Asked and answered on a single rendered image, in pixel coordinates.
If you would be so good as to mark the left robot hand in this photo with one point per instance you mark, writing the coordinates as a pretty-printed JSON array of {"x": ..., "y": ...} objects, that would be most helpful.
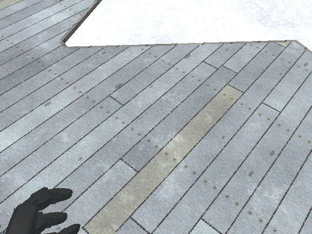
[{"x": 26, "y": 219}]

